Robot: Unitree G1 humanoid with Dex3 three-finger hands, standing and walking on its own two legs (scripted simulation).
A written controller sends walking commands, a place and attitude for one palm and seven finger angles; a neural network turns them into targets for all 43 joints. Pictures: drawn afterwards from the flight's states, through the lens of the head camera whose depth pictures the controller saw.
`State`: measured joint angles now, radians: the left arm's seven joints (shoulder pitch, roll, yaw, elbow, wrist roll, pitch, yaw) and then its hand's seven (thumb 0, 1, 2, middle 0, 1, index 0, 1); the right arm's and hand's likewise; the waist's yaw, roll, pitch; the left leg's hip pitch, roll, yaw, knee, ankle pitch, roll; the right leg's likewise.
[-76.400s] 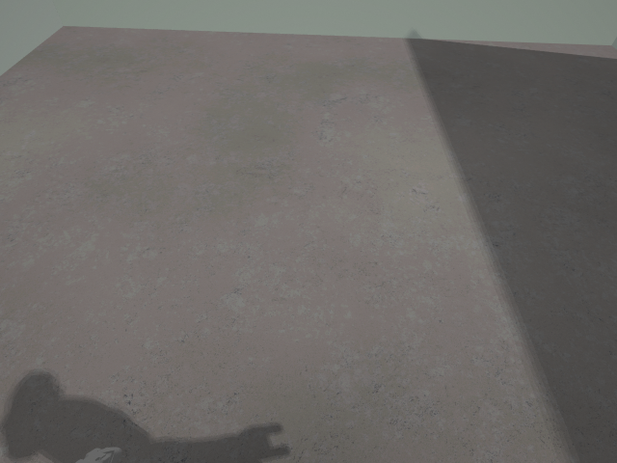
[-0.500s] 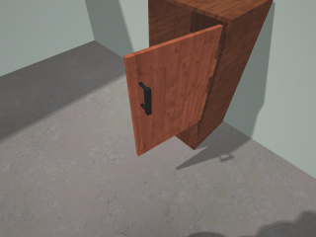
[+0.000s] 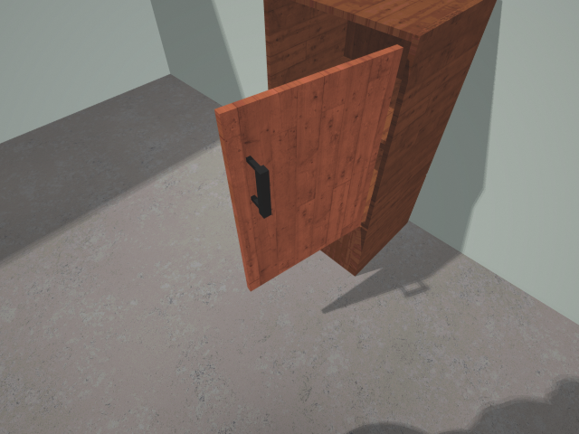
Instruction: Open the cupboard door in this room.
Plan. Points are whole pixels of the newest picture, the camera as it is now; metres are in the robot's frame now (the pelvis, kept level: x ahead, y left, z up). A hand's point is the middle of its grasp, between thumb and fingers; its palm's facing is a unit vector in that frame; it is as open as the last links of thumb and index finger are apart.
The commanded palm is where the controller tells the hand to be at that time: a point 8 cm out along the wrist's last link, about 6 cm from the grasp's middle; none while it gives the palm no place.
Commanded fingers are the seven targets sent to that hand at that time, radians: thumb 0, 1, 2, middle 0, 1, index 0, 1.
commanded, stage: look to check the result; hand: left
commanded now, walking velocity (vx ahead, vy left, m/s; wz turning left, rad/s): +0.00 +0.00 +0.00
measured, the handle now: (258, 187) +0.56 +0.10 -0.02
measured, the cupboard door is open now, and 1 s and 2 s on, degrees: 79 79 79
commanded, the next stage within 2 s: stand and wait in 0.32 s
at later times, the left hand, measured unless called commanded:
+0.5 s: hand out of the picture +0.01 +0.15 -0.17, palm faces +0.04 -0.98 -0.19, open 7.4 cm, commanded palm none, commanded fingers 0.00 0.90 0.90 -0.20 -0.30 -0.20 -0.30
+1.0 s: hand out of the picture +0.00 +0.13 -0.17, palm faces +0.05 -0.98 -0.19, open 7.4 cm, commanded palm none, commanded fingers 0.00 0.90 0.90 -0.20 -0.30 -0.20 -0.30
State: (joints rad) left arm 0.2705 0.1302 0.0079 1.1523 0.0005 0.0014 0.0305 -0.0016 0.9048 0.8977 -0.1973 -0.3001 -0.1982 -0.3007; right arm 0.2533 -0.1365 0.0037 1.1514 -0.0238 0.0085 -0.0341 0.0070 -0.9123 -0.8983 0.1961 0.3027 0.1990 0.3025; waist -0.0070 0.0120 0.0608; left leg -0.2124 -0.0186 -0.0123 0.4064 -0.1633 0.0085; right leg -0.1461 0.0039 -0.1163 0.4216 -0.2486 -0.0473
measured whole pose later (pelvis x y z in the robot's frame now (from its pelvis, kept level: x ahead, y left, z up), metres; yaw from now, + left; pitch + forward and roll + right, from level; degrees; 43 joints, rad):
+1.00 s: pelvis +0.02 -0.03 +0.00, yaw +0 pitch -2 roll +1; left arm 0.30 0.12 0.01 1.15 0.00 -0.01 0.04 0.00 0.90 0.90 -0.20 -0.30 -0.20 -0.30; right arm 0.27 -0.13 0.00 1.16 -0.02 0.01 -0.04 0.00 -0.90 -0.90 0.20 0.30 0.20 0.30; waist 0.00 0.02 0.06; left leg -0.17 0.03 -0.03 0.41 -0.20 -0.04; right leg -0.09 0.05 -0.13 0.38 -0.27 -0.09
